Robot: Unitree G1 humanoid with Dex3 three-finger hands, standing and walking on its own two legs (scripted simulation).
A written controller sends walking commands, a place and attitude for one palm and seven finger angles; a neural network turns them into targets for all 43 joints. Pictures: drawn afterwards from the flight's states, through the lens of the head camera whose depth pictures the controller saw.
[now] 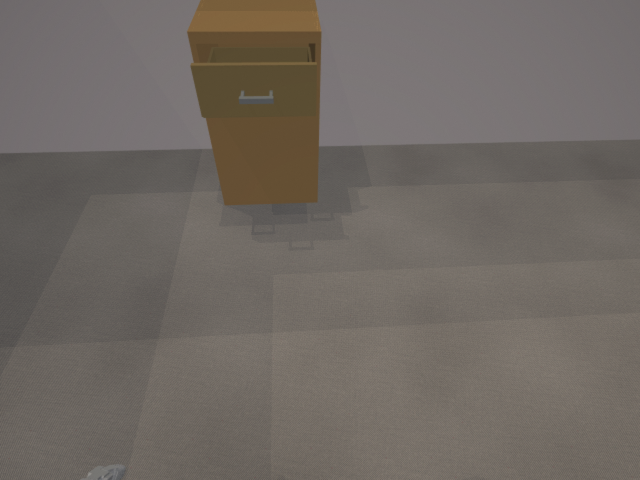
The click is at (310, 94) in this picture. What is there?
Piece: drawer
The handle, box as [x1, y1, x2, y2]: [239, 90, 273, 103]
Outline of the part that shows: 272,90 270,90 268,96 244,96 244,92 241,91 241,94 239,96 239,103 273,103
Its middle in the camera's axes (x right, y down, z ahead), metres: -0.21 -0.45 +1.24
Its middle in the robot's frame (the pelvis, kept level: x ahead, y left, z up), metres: +1.21 +0.27 -0.13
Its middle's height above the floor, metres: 0.64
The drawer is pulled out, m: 0.16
